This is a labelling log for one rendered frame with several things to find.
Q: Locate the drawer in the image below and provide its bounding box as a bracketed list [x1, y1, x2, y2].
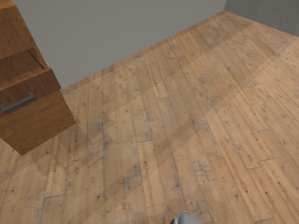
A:
[0, 49, 61, 119]

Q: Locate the cabinet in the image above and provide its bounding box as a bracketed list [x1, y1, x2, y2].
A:
[0, 0, 76, 156]

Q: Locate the robot right shin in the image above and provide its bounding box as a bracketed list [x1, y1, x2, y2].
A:
[179, 211, 191, 215]

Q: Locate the right robot thigh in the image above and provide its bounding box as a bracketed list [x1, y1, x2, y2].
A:
[173, 213, 203, 224]

